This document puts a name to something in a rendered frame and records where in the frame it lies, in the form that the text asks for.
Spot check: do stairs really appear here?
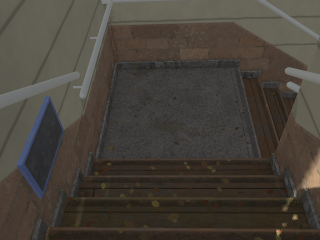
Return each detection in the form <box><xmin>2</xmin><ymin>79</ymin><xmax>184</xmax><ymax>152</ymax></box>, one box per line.
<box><xmin>44</xmin><ymin>158</ymin><xmax>320</xmax><ymax>240</ymax></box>
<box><xmin>242</xmin><ymin>78</ymin><xmax>296</xmax><ymax>160</ymax></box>

